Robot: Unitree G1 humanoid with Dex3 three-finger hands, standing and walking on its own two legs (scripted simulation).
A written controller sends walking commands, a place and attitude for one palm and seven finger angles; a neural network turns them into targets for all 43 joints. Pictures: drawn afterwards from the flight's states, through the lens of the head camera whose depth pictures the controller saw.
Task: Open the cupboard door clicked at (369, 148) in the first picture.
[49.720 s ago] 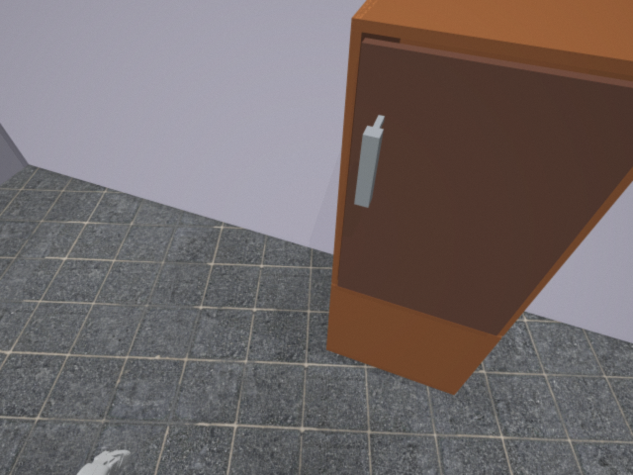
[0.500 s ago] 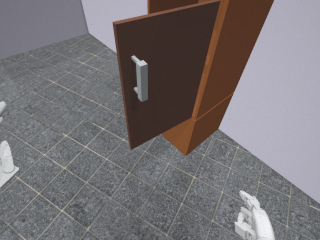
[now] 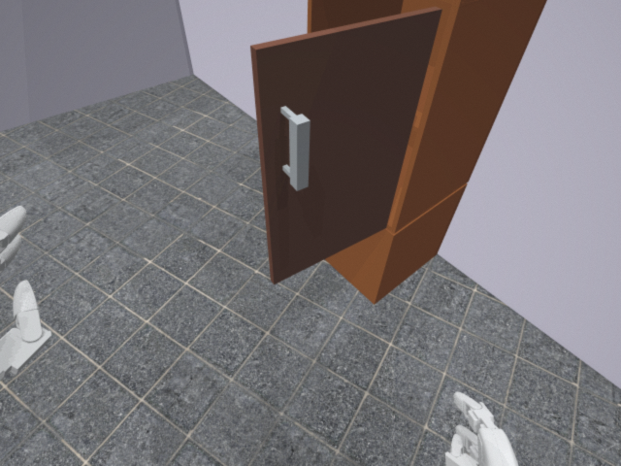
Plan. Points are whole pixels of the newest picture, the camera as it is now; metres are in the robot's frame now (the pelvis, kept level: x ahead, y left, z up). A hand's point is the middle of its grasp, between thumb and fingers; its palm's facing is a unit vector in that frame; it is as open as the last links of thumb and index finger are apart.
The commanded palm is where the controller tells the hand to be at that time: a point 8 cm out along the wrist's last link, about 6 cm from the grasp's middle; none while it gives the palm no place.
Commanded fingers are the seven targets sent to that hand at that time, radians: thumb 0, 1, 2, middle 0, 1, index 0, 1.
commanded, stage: stop stepping back and stand still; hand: left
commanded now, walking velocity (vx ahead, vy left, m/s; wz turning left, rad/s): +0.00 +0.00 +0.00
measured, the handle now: (292, 148) +0.61 +0.06 +0.09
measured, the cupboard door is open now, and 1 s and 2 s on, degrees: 83 83 83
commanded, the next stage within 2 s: let the arm hang, fingers relaxed in 0.36 s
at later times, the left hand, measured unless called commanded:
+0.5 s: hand (35, 357) +0.19 +0.27 +0.13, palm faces +0.34 -0.79 -0.51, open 7.4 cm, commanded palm none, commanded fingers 0.00 0.90 0.90 -0.20 -0.30 -0.20 -0.30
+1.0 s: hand out of the picture -0.05 +0.20 -0.17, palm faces +0.05 -0.97 -0.24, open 7.3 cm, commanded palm none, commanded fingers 0.00 0.90 0.90 -0.20 -0.30 -0.20 -0.30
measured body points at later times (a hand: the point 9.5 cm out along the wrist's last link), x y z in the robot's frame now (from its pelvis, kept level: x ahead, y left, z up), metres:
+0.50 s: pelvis -0.02 +0.01 +0.00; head -0.01 +0.01 +0.45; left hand +0.17 +0.31 +0.16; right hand +0.15 -0.22 -0.09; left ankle +0.02 +0.11 -0.74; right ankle +0.01 -0.11 -0.74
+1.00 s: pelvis -0.02 -0.01 +0.00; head +0.01 +0.00 +0.45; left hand -0.05 +0.25 -0.15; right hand -0.01 -0.27 -0.15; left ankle +0.02 +0.11 -0.74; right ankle +0.01 -0.11 -0.74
